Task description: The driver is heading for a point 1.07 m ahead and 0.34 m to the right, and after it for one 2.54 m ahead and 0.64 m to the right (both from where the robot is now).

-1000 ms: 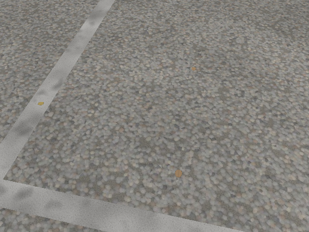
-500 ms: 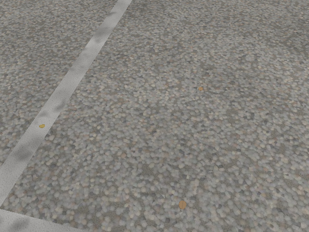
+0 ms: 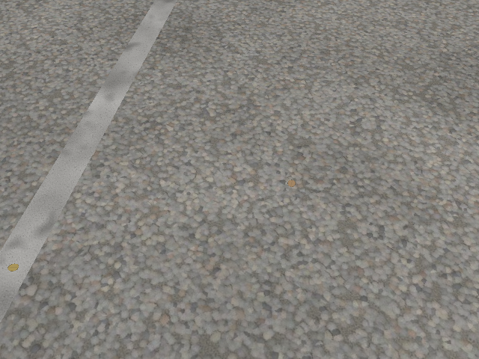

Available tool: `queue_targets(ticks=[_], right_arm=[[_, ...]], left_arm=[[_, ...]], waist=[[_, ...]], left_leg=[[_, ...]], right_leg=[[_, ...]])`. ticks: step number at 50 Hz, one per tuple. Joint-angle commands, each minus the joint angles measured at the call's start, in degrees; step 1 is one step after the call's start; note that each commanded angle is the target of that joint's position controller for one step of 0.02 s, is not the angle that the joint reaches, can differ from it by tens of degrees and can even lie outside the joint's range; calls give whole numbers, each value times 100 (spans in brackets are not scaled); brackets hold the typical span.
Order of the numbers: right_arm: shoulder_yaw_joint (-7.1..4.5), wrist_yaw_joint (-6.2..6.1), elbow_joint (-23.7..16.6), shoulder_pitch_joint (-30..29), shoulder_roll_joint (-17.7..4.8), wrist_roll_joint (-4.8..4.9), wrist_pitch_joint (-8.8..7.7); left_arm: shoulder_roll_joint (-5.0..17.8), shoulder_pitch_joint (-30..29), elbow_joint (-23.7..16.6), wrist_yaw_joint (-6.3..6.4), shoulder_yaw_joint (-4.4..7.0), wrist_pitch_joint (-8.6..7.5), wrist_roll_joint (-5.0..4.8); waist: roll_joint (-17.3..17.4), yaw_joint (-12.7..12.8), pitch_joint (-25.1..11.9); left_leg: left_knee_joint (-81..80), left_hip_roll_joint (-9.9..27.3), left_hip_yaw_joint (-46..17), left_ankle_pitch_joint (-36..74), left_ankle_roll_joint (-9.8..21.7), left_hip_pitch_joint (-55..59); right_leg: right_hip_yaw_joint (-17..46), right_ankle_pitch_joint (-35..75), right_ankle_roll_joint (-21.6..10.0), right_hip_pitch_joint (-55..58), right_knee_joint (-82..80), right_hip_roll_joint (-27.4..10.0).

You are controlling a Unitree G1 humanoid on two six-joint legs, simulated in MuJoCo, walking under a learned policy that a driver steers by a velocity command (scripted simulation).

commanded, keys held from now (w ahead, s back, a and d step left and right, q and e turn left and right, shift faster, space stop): w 0.74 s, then w+e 0.26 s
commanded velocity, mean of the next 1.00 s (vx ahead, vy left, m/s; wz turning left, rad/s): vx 0.50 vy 0.00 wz -0.06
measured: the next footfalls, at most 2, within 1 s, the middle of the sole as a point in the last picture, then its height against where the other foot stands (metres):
right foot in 0.30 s outside the picture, level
left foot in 0.86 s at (216, 315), level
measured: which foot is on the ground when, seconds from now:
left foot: down 0.00-0.32, up 0.34-0.84, down 0.86-1.00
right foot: up 0.00-0.28, down 0.30-0.86, up 0.88-1.00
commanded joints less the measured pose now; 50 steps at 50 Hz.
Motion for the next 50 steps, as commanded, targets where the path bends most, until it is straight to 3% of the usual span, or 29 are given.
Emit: queue_targets(ticks=[1, 5, 10, 12, 13, 14, 15, 16, 17, 18, 19, 20, 21, 23, 26, 32, 35, 38, 40, 41, 42, 43, 44, 45, 46, 48, 50], right_arm=[[-117, -112, -310, -228, -751, 6, -104], [-144, -201, -214, 236, -910, 99, -28], [-180, -217, -25, 658, -972, 154, 93], [-215, -230, -15, 608, -1039, 157, 154], [-225, -233, -38, 497, -1081, 153, 186], [-196, -230, -72, 392, -1015, 127, 217], [-101, -226, -189, 334, -796, 45, 216], [101, -172, -293, 914, -138, 24, 94], [80, -144, -206, 929, -316, 114, -67], [-70, -122, -354, 401, -883, 268, -151], [-87, -142, -462, 15, -932, 280, -164], [-108, -178, -490, -185, -854, 200, -128], [-143, -206, -483, -143, -775, 141, -45], [-127, -218, -415, 65, -508, 122, 105], [-163, -244, -588, -342, -515, 77, 172], [-126, -167, -961, -1616, -365, 91, 115], [-102, -95, -1117, -2090, -373, 130, 89], [-101, 10, -1304, -2406, -429, 145, 24], [-157, 43, -1299, -2174, -565, 143, -34], [-231, 31, -1206, -1774, -709, 138, -62], [-370, -11, -937, -896, -949, 135, -76], [-506, -78, -691, 241, -1361, 56, -83], [-625, -101, -563, 836, -1888, -36, -38], [-485, -102, -569, 831, -1362, 0, -23], [-385, -119, -647, 300, -1038, 47, -38], [-259, -103, -750, -570, -614, 34, -66], [-226, -84, -678, -820, -445, -45, -101]], left_arm=[[263, 196, -242, 39, 78, 18, 73], [166, -740, -488, -35, 38, -51, 18], [246, -1443, -774, -211, 15, -102, -57], [371, -1315, -810, -269, 53, -154, -58], [477, -1008, -749, -278, 108, -178, -53], [677, -285, -534, -262, 229, -192, -43], [1084, 886, -236, -218, 386, -204, -10], [1749, 1676, -79, -204, 554, -156, 82], [1315, 1772, -50, -226, 429, -147, 71], [954, 1248, -137, -226, 307, -160, 41], [743, 669, -280, -226, 230, -146, 31], [562, 279, -340, -256, 169, -138, 48], [424, 105, -344, -281, 125, -152, 81], [408, 198, -214, -309, 127, -177, 98], [629, 518, -24, -232, 188, -184, 103], [732, 1009, 197, -87, 191, -94, 34], [763, 1312, 372, -70, 209, -43, -2], [786, 1440, 495, -31, 246, 39, -33], [862, 1334, 492, -11, 279, 93, -47], [931, 1190, 450, -10, 296, 118, -44], [857, 1056, 398, -17, 262, 142, -16], [657, 980, 246, -30, 171, 134, 55], [-162, 1742, 196, -78, -48, 23, 42], [229, 1680, 320, -97, 36, -96, -119], [690, 1161, 162, -85, 173, -131, -254], [637, 607, 24, 0, 228, -61, -161], [356, 870, 78, 6, 263, 125, -132]], waist=[[438, 267, 320], [437, -70, 314], [514, -279, 475], [590, -131, 393], [653, 78, 229], [610, 453, -186], [326, 898, -1012], [-1088, 824, -1868], [-1276, 852, -2242], [-863, 747, -1383], [-452, 572, -887], [-121, 410, -504], [-182, 219, -317], [-243, 62, -198], [-93, 66, 23], [-115, 408, 290], [-117, 560, 469], [-119, 558, 575], [-204, 341, 427], [-290, 94, 184], [-238, -337, -332], [113, -752, -1201], [1593, -474, -2141], [1612, -583, -2447], [1263, -496, -1436], [647, -142, -471], [861, 178, -189]], left_leg=[[-1180, 1590, -1177, 410, 970, -624], [-1085, 1510, -915, 497, 718, -99], [-677, 1872, -1031, 346, 641, 833], [-361, 2008, -1112, 647, 551, 1089], [-6, 1971, -1057, 1313, 476, 1100], [854, 1702, -828, 2264, 346, 997], [2392, 1353, -509, 2114, 147, 190], [4760, 392, -59, -23, -323, -2254], [5719, 241, -937, -2396, -275, -3107], [6074, 610, -1063, -2075, -144, -3594], [5899, 941, -887, -1507, -104, -3489], [5524, 1136, -788, -1097, -135, -3261], [5173, 1308, -803, -816, -156, -2910], [4915, 1338, -710, -557, -232, -2547], [4268, 1375, -683, 36, -361, -3026], [2275, 1167, -460, 1375, -416, -3016], [1767, 1070, -415, 1308, -368, -3088], [1442, 1024, -462, 864, -217, -3122], [1238, 871, -405, 455, -119, -2535], [1165, 686, -266, 315, -53, -1836], [1103, 537, -151, 375, 70, -608], [1343, 1302, -916, 466, 384, 1268], [924, 2840, -3450, -220, 1225, 3490], [222, 3010, -4501, -832, 1312, 3422], [108, 2843, -3578, -924, 972, 2598], [-315, 2409, -2188, -425, 607, 856], [-697, 2102, -1356, -95, 452, 44]], right_leg=[[5, 921, 155, -113, -799, -237], [-210, 1757, 202, 60, -2469, 23], [-241, 1241, 97, 43, -3338, 187], [-291, 772, -64, 369, -3576, 283], [-415, 604, -160, 870, -3692, 422], [-568, 560, -303, 1830, -3821, 620], [-42, 711, -618, 3519, -3655, 145], [2422, 102, -1508, 5891, -3959, -1305], [3937, -353, -1725, 6159, -4764, -1627], [3151, -375, -1393, 5459, -4812, -1439], [2290, 56, -1198, 4609, -4912, -1211], [1717, 458, -1101, 3842, -5138, -954], [1281, 688, -988, 3337, -5347, -722], [848, 1123, -1019, 2889, -5604, -526], [494, 1793, -1090, 2962, -5755, -510], [41, 1488, -887, 3240, -5923, -356], [43, 1350, -883, 3714, -5828, -515], [162, 1590, -834, 4205, -5511, -758], [281, 2158, -753, 4276, -5154, -800], [264, 2964, -692, 4184, -4733, -716], [99, 3554, -560, 3880, -3803, -412], [-135, 2566, -352, 2749, -2189, -37], [-353, -707, 72, 431, 65, 963], [515, -2132, 41, -175, 998, 940], [497, -1792, -34, -616, 1261, 619], [266, -850, -59, -233, 752, 101], [298, -454, -91, 376, 384, -101]])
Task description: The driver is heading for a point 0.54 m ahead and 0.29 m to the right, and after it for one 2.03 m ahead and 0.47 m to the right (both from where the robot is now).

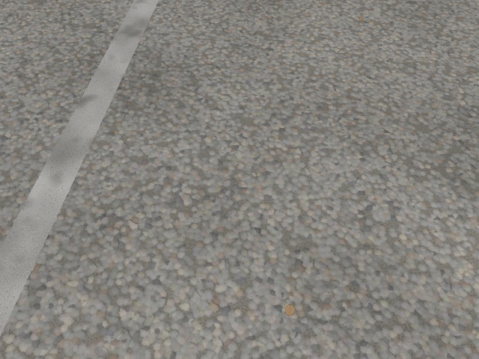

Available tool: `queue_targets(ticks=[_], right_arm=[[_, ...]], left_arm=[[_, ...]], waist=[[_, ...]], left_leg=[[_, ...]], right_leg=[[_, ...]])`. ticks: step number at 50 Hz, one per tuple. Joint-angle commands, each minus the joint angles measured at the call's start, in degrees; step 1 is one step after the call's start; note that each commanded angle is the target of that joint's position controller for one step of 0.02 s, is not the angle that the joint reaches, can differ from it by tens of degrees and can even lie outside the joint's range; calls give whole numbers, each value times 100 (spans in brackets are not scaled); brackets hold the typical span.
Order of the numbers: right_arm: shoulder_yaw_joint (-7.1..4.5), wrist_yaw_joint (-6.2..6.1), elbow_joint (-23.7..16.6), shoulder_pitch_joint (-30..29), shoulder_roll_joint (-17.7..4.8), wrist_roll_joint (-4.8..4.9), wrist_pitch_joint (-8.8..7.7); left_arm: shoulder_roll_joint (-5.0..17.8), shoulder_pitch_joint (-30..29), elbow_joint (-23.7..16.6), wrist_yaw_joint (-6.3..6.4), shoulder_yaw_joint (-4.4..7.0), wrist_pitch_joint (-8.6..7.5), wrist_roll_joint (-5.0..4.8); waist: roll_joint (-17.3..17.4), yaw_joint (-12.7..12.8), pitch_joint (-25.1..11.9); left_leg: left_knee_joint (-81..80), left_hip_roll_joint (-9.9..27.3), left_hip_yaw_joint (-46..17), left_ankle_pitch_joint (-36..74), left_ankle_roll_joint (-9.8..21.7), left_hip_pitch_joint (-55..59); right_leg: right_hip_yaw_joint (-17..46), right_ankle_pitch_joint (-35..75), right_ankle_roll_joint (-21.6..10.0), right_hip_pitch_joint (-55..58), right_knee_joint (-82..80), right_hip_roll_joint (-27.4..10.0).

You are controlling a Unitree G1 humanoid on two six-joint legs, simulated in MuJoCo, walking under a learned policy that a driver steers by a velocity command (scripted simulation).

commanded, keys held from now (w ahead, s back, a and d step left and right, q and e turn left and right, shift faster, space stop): w+e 0.72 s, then e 0.28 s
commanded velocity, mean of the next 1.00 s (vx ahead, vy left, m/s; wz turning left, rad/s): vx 0.44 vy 0.00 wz -0.55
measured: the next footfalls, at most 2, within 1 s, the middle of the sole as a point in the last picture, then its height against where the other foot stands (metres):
right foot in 0.42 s outside the picture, level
left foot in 0.90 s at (279, 287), level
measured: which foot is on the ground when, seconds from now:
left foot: down 0.00-0.40, up 0.42-0.88, down 0.90-1.00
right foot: up 0.00-0.40, down 0.42-0.90, up 0.92-1.00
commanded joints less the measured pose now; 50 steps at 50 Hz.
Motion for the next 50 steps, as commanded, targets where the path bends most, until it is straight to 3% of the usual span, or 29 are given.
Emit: queue_targets(ticks=[1, 4, 9, 13, 15, 16, 18, 19, 20, 21, 22, 23, 24, 25, 26, 27, 29, 31, 33, 36, 40, 43, 44, 45, 46, 47, 48, 49, 50], right_arm=[[-103, -10, -73, 138, -437, -53, -94], [-176, -94, 48, 259, -652, -80, -112], [-214, -229, 125, 468, -831, -65, -34], [-262, -273, 240, 896, -971, 16, 82], [-295, -267, 275, 1006, -1037, 67, 166], [-314, -266, 267, 980, -1086, 93, 205], [-363, -284, 193, 808, -1258, 133, 267], [-383, -296, 160, 719, -1335, 150, 310], [-376, -300, 114, 572, -1353, 183, 346], [-329, -306, 6, 580, -1247, 112, 313], [-39, -199, -311, 1097, -253, -106, 139], [-70, -110, -458, 563, -630, 153, -151], [-142, -69, -624, -37, -882, 357, -281], [-123, -94, -609, -83, -843, 286, -329], [-170, -136, -518, -31, -880, 140, -301], [-225, -138, -495, 115, -945, 92, -214], [-242, -135, -551, 168, -838, 24, -52], [-205, -168, -689, -148, -696, -54, 26], [-161, -172, -840, -627, -603, -63, 35], [-99, -110, -1015, -1189, -500, -2, 0], [-144, -49, -1257, -1452, -691, -2, -55], [-229, -25, -1172, -944, -900, -22, -128], [-272, -50, -1096, -505, -1022, -98, -161], [-345, -96, -1055, 240, -1400, -237, -160], [-320, -91, -1053, 478, -1475, -287, -52], [-333, -65, -1060, 432, -1340, -42, 62], [-223, -116, -1245, 111, -883, -23, 152], [-137, -156, -1267, -204, -698, -50, 253], [-95, -170, -1279, -412, -642, -75, 318]], left_arm=[[168, 261, -317, 30, 131, 109, -2], [190, -84, -533, 42, 184, 221, 42], [132, -899, -849, -112, 164, 169, 90], [45, -1715, -1224, -268, 84, 161, 96], [67, -1934, -1411, -341, 76, 171, 81], [106, -1957, -1488, -375, 89, 178, 74], [296, -1705, -1563, -410, 179, 203, 73], [466, -1245, -1498, -411, 274, 214, 57], [741, -391, -1297, -381, 436, 210, 41], [1263, 568, -1054, -257, 665, 247, 53], [1904, 452, -1058, -207, 738, 204, 21], [1513, 739, -1213, -230, 600, 122, 121], [1133, 546, -1169, -242, 493, 49, 172], [907, 133, -1245, -237, 424, 11, 124], [701, -343, -1363, -235, 354, 7, 113], [571, -591, -1469, -212, 294, -2, 160], [665, -610, -1505, -162, 297, -25, 146], [869, -421, -1475, -81, 344, -42, 127], [942, -228, -1443, -13, 365, -24, 110], [933, -1, -1392, 14, 366, 15, 88], [913, 280, -1278, 64, 375, 150, 67], [871, -23, -1472, 158, 368, 262, 82], [750, -221, -1604, 160, 326, 263, 86], [436, -308, -1834, 154, 214, 242, 184], [139, 1109, -1733, 129, 139, 226, 167], [831, 1460, -1639, 94, 219, 251, 49], [1148, 722, -1673, 115, 322, 349, 7], [1200, 198, -1774, 151, 350, 465, 38], [1171, -2, -1826, 182, 381, 577, 80]], waist=[[813, 39, -223], [597, 82, 11], [489, -107, 193], [381, -420, 458], [429, -452, 511], [481, -401, 483], [711, -135, 164], [805, 158, -130], [725, 652, -569], [221, 1037, -1086], [-1307, 279, -1455], [-754, 632, -2230], [-429, 709, -1455], [-11, 447, -1033], [219, 184, -723], [162, -25, -626], [192, -173, -499], [180, -133, -327], [56, 23, -187], [-196, 266, -90], [-386, 340, -165], [-565, 18, -442], [-493, -238, -727], [166, -488, -1580], [1787, 64, -2508], [1780, 81, -2762], [1177, -138, -1976], [759, -148, -1378], [683, -67, -955]], left_leg=[[-1784, 1552, -1304, 334, 766, 769], [-1934, 1559, -713, 918, 821, 791], [-1983, 1453, 51, 1216, 675, 1187], [-1840, 1662, 346, 1347, 640, 1903], [-1601, 1775, 457, 1682, 589, 2310], [-1410, 1809, 537, 2126, 540, 2433], [-686, 1802, 720, 4024, 413, 2533], [51, 1752, 799, 4885, 344, 2489], [1203, 1553, 929, 5018, 184, 2134], [2935, 1296, 926, 3481, -106, 779], [4972, 122, 418, -2094, -436, -1900], [5657, -114, -966, -2475, -338, -2594], [5552, 187, -1068, -1920, -156, -3110], [5038, 459, -1082, -1390, -60, -2879], [4536, 646, -1067, -1123, -95, -2413], [4217, 774, -1111, -951, -140, -1965], [3705, 765, -1020, -797, -307, -1646], [3039, 668, -910, -332, -486, -1700], [2121, 513, -872, 425, -567, -1701], [906, 224, -822, 1366, -533, -1326], [229, -104, -869, 1394, -406, -977], [-175, -171, -902, 1094, -185, -379], [-438, 43, -912, 1777, -19, 396], [3, 1147, -1772, 3580, 373, 2020], [311, 2737, -3613, 5368, 1452, 3773], [56, 2938, -4363, 3450, 1643, 3674], [-197, 2476, -3526, 2362, 1381, 3022], [-395, 2124, -2798, 1804, 1152, 2213], [-577, 1854, -2364, 1544, 1075, 1460]], right_leg=[[317, 526, -63, -817, 24, -581], [411, 1144, -7, -1315, -362, -592], [126, 2342, 54, -1517, -1888, -484], [-271, 2263, -31, -1748, -2681, -430], [-445, 1861, -121, -1797, -2902, -362], [-564, 1593, -194, -1667, -2989, -282], [-923, 1022, -398, -919, -3036, 85], [-1077, 792, -536, -263, -3073, 338], [-1138, 1132, -740, 951, -3514, 616], [-198, 1195, -1046, 2730, -3784, 226], [2987, 671, -2062, 4591, -4216, -1276], [4536, 137, -2350, 4977, -5173, -1729], [3682, 652, -1982, 4578, -5230, -1551], [2887, 1157, -1740, 3731, -5171, -1296], [2285, 1715, -1561, 2847, -5220, -1057], [1960, 2083, -1491, 2275, -5342, -906], [1703, 2457, -1495, 1711, -5522, -768], [1409, 2716, -1481, 1391, -5619, -638], [1198, 2547, -1329, 1254, -5615, -441], [1091, 1918, -1062, 1114, -5522, -234], [1427, 2714, -781, 1506, -4707, -273], [1857, 3045, -543, 1856, -3829, -217], [1715, 3122, -322, 1679, -3167, 97], [1304, 1788, -31, 844, -1612, 487], [942, -2572, 292, -658, 80, 1225], [968, -2077, 400, -1173, 914, 669], [734, -1542, 550, -1518, 1146, 445], [464, -1132, 623, -1537, 982, 273], [386, -920, 654, -1360, 827, 115]])
Over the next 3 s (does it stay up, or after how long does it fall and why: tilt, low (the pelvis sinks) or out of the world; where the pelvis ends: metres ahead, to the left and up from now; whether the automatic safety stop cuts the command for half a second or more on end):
stays up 0.56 -0.13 0.00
